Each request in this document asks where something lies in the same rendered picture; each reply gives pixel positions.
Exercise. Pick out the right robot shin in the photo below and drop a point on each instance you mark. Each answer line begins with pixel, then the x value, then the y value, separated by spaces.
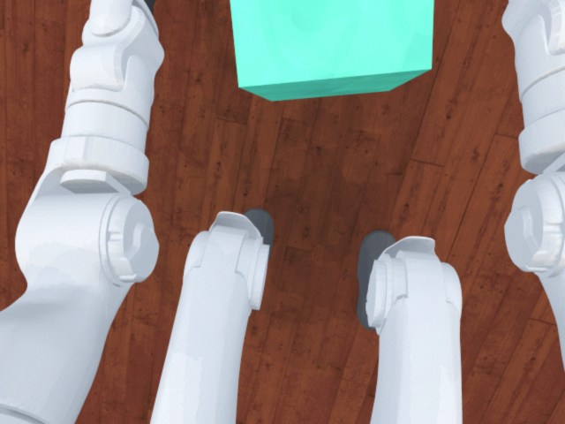
pixel 426 245

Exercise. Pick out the robot left forearm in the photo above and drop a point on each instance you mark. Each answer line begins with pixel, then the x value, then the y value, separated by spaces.
pixel 107 111

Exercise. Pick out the robot right foot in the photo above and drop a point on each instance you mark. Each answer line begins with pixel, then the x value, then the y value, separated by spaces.
pixel 371 248

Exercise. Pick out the robot left upper arm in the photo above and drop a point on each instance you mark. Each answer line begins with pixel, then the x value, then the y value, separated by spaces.
pixel 80 254

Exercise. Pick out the carton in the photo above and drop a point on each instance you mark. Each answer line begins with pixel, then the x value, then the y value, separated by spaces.
pixel 295 49

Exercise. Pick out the robot right forearm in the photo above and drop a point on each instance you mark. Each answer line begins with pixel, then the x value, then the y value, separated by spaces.
pixel 537 28

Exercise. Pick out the robot right upper arm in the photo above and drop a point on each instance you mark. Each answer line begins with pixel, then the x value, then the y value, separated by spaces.
pixel 535 238

